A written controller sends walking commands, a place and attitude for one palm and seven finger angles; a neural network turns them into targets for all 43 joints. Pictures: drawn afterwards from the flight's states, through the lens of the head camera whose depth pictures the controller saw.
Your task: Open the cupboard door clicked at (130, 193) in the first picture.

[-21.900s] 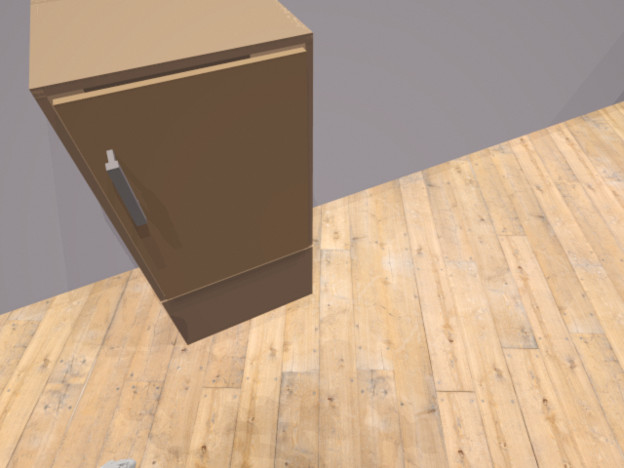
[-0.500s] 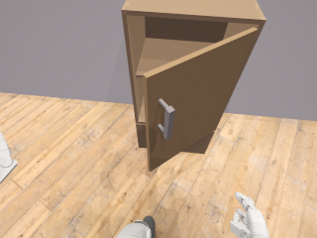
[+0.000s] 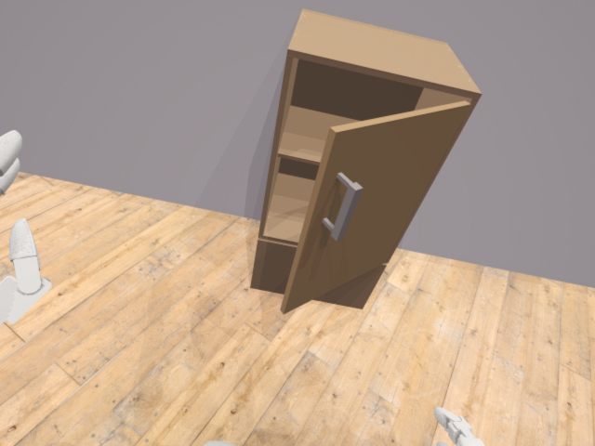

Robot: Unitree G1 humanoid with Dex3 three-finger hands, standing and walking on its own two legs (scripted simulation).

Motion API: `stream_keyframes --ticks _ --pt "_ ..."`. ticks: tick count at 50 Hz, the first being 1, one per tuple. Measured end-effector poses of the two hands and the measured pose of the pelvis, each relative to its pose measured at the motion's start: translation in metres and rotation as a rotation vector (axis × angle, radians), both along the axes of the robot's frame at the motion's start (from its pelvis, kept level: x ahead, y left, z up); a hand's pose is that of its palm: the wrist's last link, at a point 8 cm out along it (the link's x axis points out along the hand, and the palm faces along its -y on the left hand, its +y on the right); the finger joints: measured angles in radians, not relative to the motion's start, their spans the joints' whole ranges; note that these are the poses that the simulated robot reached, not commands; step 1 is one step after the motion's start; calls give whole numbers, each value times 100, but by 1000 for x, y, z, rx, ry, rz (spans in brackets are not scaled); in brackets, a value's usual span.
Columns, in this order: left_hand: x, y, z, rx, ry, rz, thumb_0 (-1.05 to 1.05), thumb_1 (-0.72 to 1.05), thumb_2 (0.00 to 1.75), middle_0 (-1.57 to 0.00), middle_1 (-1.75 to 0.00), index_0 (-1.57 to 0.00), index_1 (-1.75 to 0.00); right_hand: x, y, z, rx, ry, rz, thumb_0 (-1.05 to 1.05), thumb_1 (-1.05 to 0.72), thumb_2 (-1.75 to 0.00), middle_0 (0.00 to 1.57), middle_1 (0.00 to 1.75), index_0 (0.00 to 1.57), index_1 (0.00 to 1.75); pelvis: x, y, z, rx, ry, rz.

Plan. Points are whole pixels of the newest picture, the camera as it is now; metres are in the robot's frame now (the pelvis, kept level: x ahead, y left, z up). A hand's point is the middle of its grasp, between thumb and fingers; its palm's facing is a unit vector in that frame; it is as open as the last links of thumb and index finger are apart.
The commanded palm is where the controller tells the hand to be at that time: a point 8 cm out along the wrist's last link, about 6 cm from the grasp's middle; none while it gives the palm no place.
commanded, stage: stop stepping back and stand still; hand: left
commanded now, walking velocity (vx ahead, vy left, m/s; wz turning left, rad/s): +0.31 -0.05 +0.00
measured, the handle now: (339, 207) +0.59 -0.03 +0.00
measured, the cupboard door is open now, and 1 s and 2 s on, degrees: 41 41 41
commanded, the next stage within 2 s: let the arm hang, fingers relaxed in 1.82 s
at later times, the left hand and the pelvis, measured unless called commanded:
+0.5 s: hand (30, 255) +0.18 +0.28 +0.22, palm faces +0.35 -0.76 -0.55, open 7.4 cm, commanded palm +0.13 +0.30 +0.20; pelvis -0.05 +0.02 +0.04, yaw -7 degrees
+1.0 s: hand (208, 249) +0.26 +0.16 +0.18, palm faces +0.35 -0.81 -0.48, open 7.4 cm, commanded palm +0.20 +0.20 +0.20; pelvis +0.01 -0.08 +0.01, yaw -10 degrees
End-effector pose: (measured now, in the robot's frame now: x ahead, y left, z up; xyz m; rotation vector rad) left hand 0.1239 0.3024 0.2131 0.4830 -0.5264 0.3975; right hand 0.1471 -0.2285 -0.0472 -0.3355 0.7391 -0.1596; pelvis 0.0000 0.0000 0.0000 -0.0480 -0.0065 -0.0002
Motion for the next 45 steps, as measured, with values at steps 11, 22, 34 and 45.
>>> stream_keyframes --ticks 11,22,34,45 --pt "23 34 2 -55 109 -67 1 90 90 -20 -30 -20 -30 -102 58 10 107 39 -99 1 -90 -90 20 30 20 30 -55 41 31 -35 -24 -48" --pt "10 11 28 178 228 -127 1 89 89 -22 -30 -22 -30 -129 25 16 67 107 -217 1 -90 -90 20 30 20 30 -53 30 44 -29 32 -107" --pt "47 -68 -9 55 336 -52 1 90 90 -21 -30 -21 -30 -66 -50 -24 143 -18 -185 1 -90 -90 20 30 20 30 -36 -24 18 62 35 -131" --pt "70 -98 11 132 271 -26 1 89 89 -22 -30 -22 -30 -40 -97 -25 137 -4 -224 1 -90 -90 20 30 20 30 -4 -66 18 85 -5 -155"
